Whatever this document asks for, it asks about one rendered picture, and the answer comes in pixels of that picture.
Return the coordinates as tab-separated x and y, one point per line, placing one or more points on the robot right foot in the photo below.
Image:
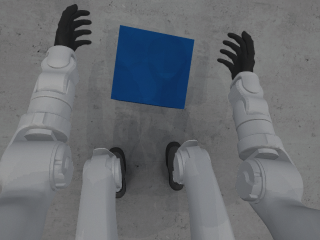
170	151

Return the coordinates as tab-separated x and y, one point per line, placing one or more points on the robot right forearm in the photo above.
254	127

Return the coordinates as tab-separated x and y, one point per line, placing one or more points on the left robot hand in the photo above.
65	34

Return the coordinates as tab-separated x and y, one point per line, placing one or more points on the robot right shin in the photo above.
189	143

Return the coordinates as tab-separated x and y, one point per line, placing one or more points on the robot left forearm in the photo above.
51	103

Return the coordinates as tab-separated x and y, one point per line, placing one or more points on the robot right upper arm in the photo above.
274	190

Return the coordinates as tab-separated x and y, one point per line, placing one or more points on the robot left upper arm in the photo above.
32	171

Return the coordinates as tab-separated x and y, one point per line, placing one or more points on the right robot hand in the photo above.
243	60

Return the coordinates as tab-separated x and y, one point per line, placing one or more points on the carton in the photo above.
151	68

